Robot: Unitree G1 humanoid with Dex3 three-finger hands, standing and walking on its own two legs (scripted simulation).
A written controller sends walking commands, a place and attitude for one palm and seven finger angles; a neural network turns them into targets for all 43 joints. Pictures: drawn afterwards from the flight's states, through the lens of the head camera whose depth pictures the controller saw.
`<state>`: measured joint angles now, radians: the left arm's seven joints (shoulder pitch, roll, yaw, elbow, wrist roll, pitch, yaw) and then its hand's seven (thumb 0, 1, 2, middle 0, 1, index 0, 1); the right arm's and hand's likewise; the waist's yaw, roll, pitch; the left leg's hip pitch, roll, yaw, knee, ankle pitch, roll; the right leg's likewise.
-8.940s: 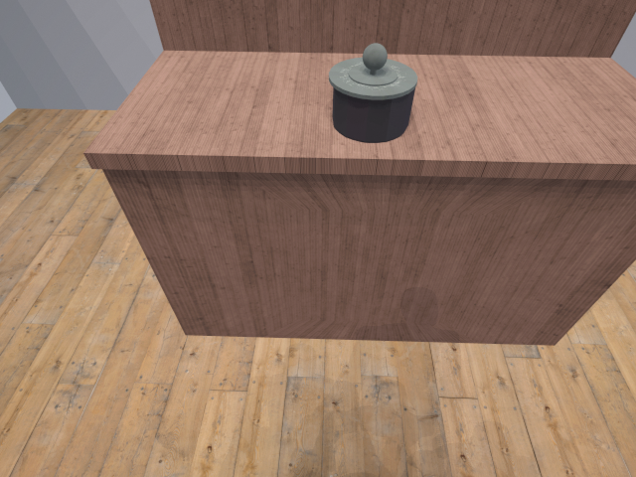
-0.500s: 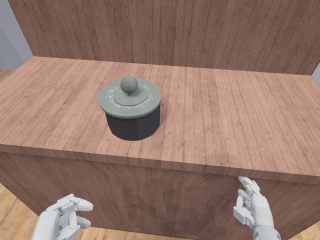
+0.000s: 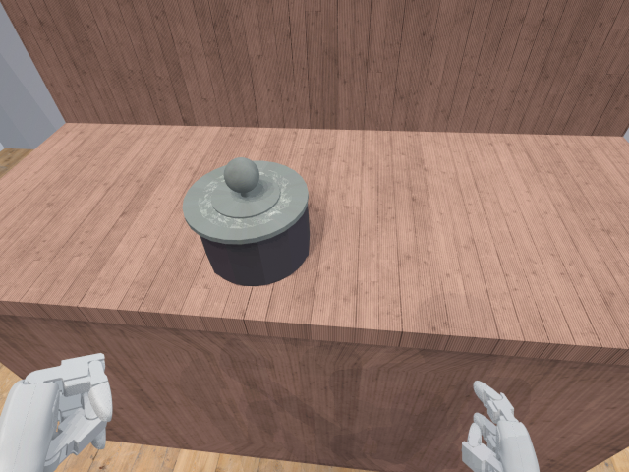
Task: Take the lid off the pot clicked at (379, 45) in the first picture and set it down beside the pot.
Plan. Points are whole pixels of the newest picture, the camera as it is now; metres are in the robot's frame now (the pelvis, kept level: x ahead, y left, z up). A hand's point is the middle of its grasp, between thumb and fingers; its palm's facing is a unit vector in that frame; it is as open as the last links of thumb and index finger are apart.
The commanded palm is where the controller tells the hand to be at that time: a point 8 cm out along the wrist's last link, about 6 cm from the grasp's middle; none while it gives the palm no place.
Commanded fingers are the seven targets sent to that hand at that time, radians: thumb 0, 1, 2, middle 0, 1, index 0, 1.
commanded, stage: raise the hand higher, near the body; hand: left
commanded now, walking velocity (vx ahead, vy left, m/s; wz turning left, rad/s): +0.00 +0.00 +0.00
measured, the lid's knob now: (241, 175) +0.44 +0.16 +0.17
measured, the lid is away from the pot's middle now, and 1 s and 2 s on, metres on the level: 0.00 0.00 0.00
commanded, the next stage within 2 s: reach forward and open the fingers in 0.52 s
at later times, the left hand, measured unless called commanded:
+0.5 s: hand (91, 348) +0.18 +0.24 +0.15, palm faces +0.35 -0.82 -0.45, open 3.1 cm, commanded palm +0.13 +0.28 +0.18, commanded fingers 0.00 0.90 0.90 -1.30 -1.50 -1.30 -1.50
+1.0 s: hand (60, 326) +0.20 +0.27 +0.17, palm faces -0.09 +0.01 -1.00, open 3.2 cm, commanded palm +0.18 +0.27 +0.23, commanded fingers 0.00 0.25 1.32 -1.11 -0.79 -1.11 -0.79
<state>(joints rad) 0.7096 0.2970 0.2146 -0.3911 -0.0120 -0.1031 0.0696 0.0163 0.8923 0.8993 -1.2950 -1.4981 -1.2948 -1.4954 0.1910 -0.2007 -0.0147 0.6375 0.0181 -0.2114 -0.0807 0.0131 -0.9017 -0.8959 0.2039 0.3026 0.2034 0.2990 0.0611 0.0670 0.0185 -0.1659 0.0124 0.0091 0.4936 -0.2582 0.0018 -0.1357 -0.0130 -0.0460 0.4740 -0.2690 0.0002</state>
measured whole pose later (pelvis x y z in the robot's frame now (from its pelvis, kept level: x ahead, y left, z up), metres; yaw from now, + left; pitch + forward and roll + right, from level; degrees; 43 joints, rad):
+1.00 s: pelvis +0.00 +0.01 +0.00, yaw +1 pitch +0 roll +0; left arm 0.38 0.75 0.20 -0.52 0.66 0.13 -0.24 0.01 0.54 1.12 -1.21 -1.12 -1.21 -1.12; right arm 0.11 -0.30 0.02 0.54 0.05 0.04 -0.02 0.01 -0.90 -0.90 0.20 0.30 0.22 0.31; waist 0.09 0.15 -0.02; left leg -0.25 -0.01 0.01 0.48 -0.23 0.02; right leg -0.22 -0.03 -0.05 0.47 -0.25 0.02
